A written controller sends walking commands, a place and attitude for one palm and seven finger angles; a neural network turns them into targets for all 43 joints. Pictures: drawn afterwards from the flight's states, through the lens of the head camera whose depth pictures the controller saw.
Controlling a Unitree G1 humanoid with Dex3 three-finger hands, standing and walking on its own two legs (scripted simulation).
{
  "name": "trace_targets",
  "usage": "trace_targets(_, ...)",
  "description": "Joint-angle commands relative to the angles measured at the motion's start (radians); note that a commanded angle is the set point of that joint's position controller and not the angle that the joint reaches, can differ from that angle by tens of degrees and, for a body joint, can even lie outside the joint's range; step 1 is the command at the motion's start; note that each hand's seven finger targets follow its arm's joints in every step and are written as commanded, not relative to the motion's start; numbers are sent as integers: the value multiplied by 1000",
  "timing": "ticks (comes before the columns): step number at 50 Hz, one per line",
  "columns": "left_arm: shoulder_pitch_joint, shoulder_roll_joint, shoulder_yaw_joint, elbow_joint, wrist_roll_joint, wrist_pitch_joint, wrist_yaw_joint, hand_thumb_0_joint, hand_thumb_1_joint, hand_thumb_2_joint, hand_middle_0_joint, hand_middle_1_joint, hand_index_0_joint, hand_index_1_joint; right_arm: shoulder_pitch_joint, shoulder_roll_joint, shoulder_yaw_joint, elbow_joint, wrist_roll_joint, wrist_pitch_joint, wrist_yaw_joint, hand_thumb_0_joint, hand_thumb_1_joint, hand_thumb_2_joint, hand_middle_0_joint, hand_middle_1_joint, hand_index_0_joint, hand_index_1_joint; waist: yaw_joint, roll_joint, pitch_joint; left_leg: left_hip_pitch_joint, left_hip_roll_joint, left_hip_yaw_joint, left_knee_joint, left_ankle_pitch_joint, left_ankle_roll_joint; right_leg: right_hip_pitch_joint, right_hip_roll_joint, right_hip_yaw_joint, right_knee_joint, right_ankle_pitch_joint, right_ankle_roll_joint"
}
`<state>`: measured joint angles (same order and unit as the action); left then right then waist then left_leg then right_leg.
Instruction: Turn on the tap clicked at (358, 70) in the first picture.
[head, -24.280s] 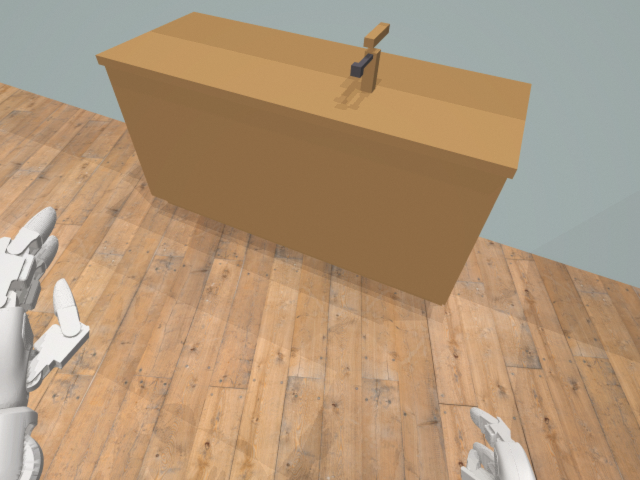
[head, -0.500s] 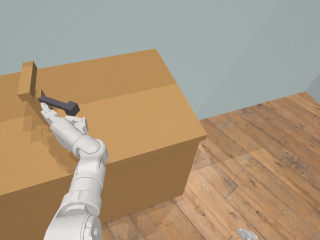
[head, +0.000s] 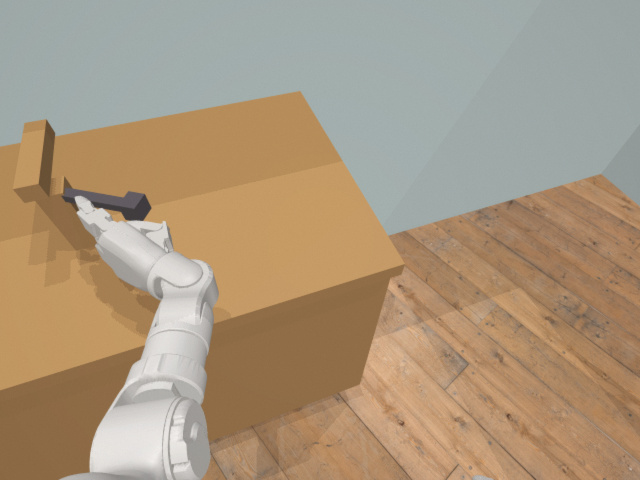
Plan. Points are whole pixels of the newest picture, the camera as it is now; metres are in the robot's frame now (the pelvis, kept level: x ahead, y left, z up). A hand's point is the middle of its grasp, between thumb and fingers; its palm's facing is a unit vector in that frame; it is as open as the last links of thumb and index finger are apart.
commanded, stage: push the lever round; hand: left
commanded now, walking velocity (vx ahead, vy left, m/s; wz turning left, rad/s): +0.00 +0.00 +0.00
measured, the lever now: (135, 207) +0.46 +0.25 +0.08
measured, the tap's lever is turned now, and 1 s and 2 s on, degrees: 58 67 67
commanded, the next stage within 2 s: lift the hand up off the lever in 0.16 s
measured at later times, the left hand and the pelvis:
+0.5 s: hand (167, 218) +0.44 +0.21 +0.07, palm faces +0.84 -0.53 -0.11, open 7.9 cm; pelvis +0.00 +0.00 +0.00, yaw +0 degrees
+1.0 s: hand (161, 209) +0.44 +0.21 +0.09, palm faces +0.83 -0.55 -0.11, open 7.8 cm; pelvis +0.02 +0.00 +0.01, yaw +0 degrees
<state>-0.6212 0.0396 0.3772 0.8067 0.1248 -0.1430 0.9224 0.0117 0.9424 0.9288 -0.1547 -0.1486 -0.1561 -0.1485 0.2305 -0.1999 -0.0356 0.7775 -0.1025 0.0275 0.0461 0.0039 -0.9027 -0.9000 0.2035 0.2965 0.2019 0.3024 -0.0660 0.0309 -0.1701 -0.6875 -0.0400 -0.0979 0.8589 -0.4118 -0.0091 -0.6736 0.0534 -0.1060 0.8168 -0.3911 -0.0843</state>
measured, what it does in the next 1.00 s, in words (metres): stands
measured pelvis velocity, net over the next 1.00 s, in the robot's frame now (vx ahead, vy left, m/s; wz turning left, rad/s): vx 0.02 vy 0.00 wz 0.00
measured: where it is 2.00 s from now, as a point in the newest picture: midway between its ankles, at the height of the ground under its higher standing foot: outside the picture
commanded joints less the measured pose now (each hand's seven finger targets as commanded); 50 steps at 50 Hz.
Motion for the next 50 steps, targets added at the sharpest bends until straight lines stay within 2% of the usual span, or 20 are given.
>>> trace_targets(1,-472,189,-9,-173,46,-68,6,0,900,900,-150,-150,-150,-150,-8,-133,-43,-90,4,-42,-13,0,-900,-900,200,300,200,300,-21,-26,-288,71,6,42,-70,206,31,226,-59,84,-139,246,66)
trace_targets(2,-501,161,-42,-169,47,-70,4,0,900,900,-150,-150,-150,-150,-6,-129,-39,-94,5,-41,-11,0,-900,-900,200,300,200,300,-37,-5,-295,79,5,46,-70,211,31,222,-63,84,-136,253,67)
trace_targets(5,-512,177,-25,-144,53,-76,7,0,900,900,-150,-150,-150,-150,11,-130,-39,-92,0,-41,-9,0,-900,-900,200,300,200,300,-36,-13,-328,73,2,50,-60,230,32,243,-67,87,-126,303,72)
trace_targets(6,-498,225,20,-147,59,-80,12,0,900,900,-150,-150,-150,-150,18,-135,-45,-85,0,-38,-11,0,-900,-900,200,300,200,300,-23,5,-337,81,6,45,-62,244,29,245,-63,83,-121,304,66)
trace_targets(7,-506,191,-13,-153,59,-81,9,0,900,900,-150,-150,-150,-150,23,-132,-43,-94,0,-36,-7,0,-900,-900,200,300,200,300,-31,-2,-350,89,5,47,-64,261,29,251,-63,80,-116,323,68)
trace_targets(10,-496,200,-1,-150,62,-81,8,0,900,900,-150,-150,-150,-150,31,-133,-45,-100,-2,-35,-3,0,-900,-900,200,300,200,300,-30,-19,-358,83,6,54,-56,275,32,267,-66,84,-114,375,74)
trace_targets(11,-477,231,28,-139,64,-81,9,0,900,900,-150,-150,-150,-150,37,-137,-49,-92,-1,-32,-7,0,-900,-900,200,300,200,300,-23,-10,-353,81,7,48,-59,278,29,264,-62,81,-110,360,69)
trace_targets(14,-486,204,2,-139,62,-84,5,0,900,900,-150,-150,-150,-150,37,-134,-47,-101,0,-33,-2,0,-900,-900,200,300,200,300,-31,-31,-334,73,7,52,-64,258,33,263,-63,82,-120,350,73)
trace_targets(16,-493,228,23,-164,59,-88,6,0,900,900,-150,-150,-150,-150,36,-137,-49,-99,1,-33,-5,0,-900,-900,200,300,200,300,-25,-1,-338,83,6,51,-69,255,33,267,-61,83,-123,335,70)
trace_targets(17,-498,205,-3,-170,56,-87,3,0,900,900,-150,-150,-150,-150,34,-135,-46,-103,3,-34,-2,0,-900,-900,200,300,200,300,-34,-10,-338,90,6,51,-73,255,34,265,-60,83,-126,332,72)
trace_targets(20,-503,235,17,-164,50,-80,3,0,900,900,-150,-150,-150,-150,31,-138,-44,-104,5,-35,-5,0,-900,-900,200,300,200,300,-35,-30,-322,69,5,55,-79,223,37,280,-64,93,-145,315,77)
trace_targets(23,-513,241,16,-168,49,-79,2,0,900,900,-150,-150,-150,-150,32,-137,-43,-100,6,-38,-6,0,-900,-900,200,300,200,300,-34,1,-320,87,5,55,-88,219,37,274,-61,91,-150,290,73)
trace_targets(29,-488,199,-13,-179,40,-67,-6,0,900,900,-150,-150,-150,-150,35,-135,-43,-105,6,-41,-2,0,-900,-900,200,300,200,300,-31,-9,-315,120,5,54,-102,258,34,283,-54,78,-152,324,70)
trace_targets(30,-472,220,7,-169,39,-62,-6,0,900,900,-150,-150,-150,-150,36,-139,-44,-104,7,-40,-3,0,-900,-900,200,300,200,300,-30,-29,-314,114,7,55,-103,257,35,295,-58,81,-157,334,73)
trace_targets(32,-491,196,-18,-200,40,-61,-6,0,900,900,-150,-150,-150,-150,33,-136,-44,-104,8,-41,-2,0,-900,-900,200,300,200,300,-29,19,-320,148,8,53,-110,286,30,286,-54,73,-149,337,65)
trace_targets(34,-458,201,-6,-212,35,-56,-7,0,900,900,-150,-150,-150,-150,35,-136,-46,-107,7,-41,0,0,-900,-900,200,300,200,300,-20,-17,-342,150,7,55,-104,304,31,313,-55,76,-150,377,70)
trace_targets(37,-466,183,-26,-209,36,-38,-11,0,900,900,-150,-150,-150,-150,27,-136,-42,-107,10,-37,-2,0,-900,-900,200,300,200,300,-24,6,-295,157,8,54,-122,302,27,298,-56,69,-158,353,64)
trace_targets(41,-426,186,-14,-260,27,-29,-11,0,900,900,-150,-150,-150,-150,22,-135,-47,-114,10,-37,-3,0,-900,-900,200,300,200,300,-4,-9,-327,182,8,51,-128,340,23,336,-53,63,-155,391,62)
trace_targets(48,-426,138,-60,-269,14,22,-21,0,900,900,-150,-150,-150,-150,0,-133,-41,-116,18,-29,-5,0,-900,-900,200,300,200,300,-9,-23,-275,206,11,50,-147,349,20,329,-55,58,-178,384,61)
trace_targets(50,-415,153,-47,-278,15,29,-18,0,900,900,-150,-150,-150,-150,-3,-133,-41,-117,19,-27,-6,0,-900,-900,200,300,200,300,-4,-39,-285,206,10,51,-148,354,20,347,-56,59,-182,397,62)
